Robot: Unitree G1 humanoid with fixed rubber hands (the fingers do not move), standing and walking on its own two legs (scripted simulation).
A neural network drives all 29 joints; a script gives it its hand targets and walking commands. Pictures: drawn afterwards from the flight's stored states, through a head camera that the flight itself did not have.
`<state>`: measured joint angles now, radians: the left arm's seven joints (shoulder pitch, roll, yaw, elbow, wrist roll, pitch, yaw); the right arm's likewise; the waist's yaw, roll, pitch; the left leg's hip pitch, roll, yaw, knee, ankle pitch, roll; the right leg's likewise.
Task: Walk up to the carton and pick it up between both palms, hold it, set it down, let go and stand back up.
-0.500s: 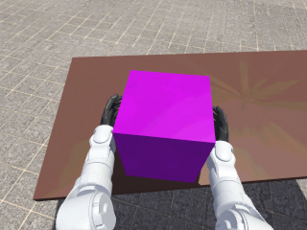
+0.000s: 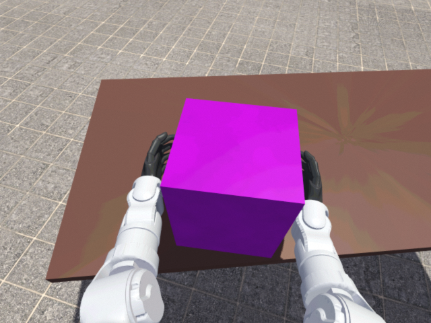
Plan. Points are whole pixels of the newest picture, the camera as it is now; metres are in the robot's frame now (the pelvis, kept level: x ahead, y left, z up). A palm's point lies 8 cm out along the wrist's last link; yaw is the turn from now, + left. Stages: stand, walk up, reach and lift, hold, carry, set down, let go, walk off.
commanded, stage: set down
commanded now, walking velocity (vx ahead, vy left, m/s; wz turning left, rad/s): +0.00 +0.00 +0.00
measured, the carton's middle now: (231, 183) +0.40 -0.02 +0.01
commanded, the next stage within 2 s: none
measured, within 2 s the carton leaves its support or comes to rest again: neither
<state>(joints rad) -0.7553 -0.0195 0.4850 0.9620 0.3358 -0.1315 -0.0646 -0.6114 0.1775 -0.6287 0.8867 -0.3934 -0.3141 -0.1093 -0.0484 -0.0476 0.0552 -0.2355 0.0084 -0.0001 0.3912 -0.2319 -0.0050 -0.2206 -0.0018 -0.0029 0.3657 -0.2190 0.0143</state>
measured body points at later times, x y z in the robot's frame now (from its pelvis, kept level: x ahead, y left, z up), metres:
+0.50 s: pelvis -0.02 +0.03 -0.01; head +0.05 +0.07 +0.43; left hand +0.43 +0.17 +0.02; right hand +0.35 -0.17 +0.00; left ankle -0.02 +0.12 -0.74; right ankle -0.03 -0.12 -0.74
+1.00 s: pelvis -0.05 +0.03 -0.01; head +0.00 +0.06 +0.43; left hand +0.35 +0.19 -0.01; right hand +0.32 -0.17 +0.01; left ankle -0.02 +0.12 -0.74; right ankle -0.03 -0.12 -0.74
